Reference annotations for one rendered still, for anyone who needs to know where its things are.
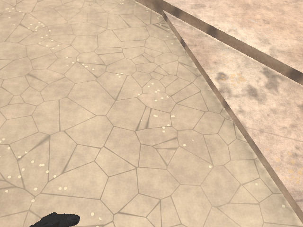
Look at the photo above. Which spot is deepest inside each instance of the left robot hand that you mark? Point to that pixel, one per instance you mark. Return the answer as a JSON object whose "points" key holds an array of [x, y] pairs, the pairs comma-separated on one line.
{"points": [[58, 220]]}

